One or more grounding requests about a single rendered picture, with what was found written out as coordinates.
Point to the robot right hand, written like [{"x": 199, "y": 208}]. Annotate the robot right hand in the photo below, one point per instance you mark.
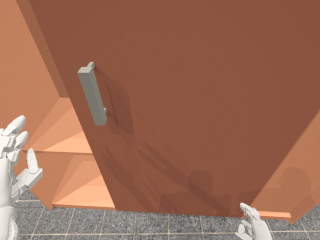
[{"x": 257, "y": 230}]

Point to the robot left hand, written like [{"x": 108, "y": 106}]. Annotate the robot left hand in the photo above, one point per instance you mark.
[{"x": 11, "y": 143}]

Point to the wardrobe door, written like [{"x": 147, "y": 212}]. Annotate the wardrobe door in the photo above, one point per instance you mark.
[
  {"x": 204, "y": 98},
  {"x": 297, "y": 176}
]

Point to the robot left forearm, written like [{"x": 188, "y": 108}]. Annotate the robot left forearm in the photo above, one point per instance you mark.
[{"x": 9, "y": 230}]

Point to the handle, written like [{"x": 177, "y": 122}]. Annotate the handle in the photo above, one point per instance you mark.
[{"x": 90, "y": 87}]

